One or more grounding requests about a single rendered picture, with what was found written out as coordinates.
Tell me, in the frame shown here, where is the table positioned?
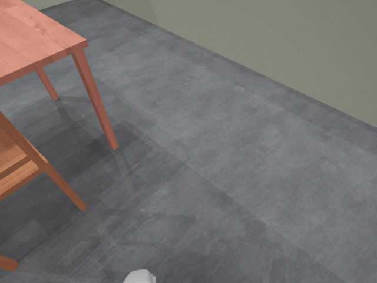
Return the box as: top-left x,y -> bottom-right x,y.
0,0 -> 118,150

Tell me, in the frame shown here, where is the left robot thigh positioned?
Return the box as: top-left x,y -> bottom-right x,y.
123,269 -> 156,283

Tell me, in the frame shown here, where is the chair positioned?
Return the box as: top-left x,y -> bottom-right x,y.
0,111 -> 87,272

